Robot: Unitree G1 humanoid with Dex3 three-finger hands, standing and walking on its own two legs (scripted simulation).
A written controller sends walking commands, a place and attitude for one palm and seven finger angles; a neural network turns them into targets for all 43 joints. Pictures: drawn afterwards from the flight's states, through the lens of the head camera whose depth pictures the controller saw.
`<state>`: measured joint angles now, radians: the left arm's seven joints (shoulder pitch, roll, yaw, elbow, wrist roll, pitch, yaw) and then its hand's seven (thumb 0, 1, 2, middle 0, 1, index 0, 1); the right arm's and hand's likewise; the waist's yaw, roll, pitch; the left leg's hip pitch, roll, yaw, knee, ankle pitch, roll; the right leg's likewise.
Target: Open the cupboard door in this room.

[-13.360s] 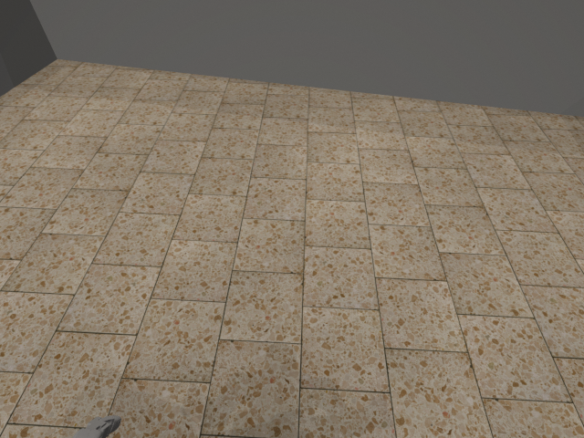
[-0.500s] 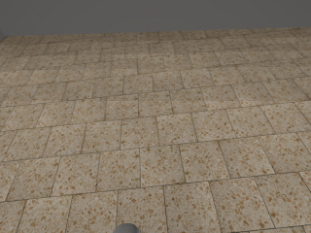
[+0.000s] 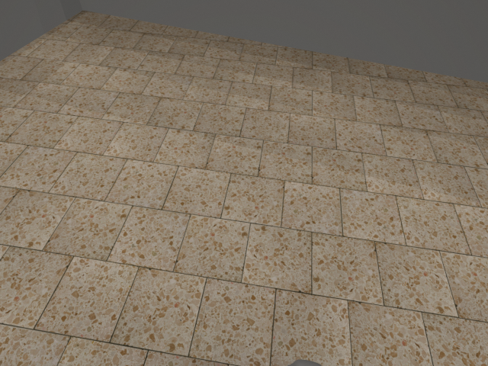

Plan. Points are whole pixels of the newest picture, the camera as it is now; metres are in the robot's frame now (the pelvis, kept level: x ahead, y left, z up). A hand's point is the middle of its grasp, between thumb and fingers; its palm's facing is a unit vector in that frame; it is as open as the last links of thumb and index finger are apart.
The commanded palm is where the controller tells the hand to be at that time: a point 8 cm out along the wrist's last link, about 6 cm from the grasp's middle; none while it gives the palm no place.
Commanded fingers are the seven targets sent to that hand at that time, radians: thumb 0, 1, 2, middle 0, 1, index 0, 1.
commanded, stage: turn or walk to find it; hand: left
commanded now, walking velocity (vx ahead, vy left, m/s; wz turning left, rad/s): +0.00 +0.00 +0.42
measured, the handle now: out of the picture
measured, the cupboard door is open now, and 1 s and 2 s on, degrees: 0 0 0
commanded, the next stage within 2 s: none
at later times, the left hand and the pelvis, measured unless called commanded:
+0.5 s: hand out of the picture -0.02 +0.14 -0.15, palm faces +0.27 -0.92 -0.27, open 7.4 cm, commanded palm none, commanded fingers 0.00 0.90 0.90 -0.20 -0.30 -0.20 -0.30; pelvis -0.03 -0.06 +0.00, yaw +15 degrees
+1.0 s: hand out of the picture -0.10 +0.20 -0.17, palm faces +0.47 -0.85 -0.25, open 7.4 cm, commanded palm none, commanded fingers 0.00 0.90 0.90 -0.20 -0.30 -0.20 -0.30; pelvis -0.07 -0.02 +0.00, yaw +26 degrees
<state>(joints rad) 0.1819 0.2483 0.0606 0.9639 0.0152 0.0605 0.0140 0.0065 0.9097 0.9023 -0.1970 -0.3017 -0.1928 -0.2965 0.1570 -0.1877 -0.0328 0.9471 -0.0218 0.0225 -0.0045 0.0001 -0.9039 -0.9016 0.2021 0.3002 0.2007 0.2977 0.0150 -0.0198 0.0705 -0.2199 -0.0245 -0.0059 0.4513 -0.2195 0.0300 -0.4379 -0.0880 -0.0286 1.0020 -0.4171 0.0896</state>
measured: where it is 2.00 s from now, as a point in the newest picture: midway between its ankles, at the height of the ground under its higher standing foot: outside the picture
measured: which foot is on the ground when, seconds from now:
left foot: down 0.00-0.18, up 0.20-0.66, down 0.68-1.00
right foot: up 0.00-0.14, down 0.16-0.68, up 0.70-1.00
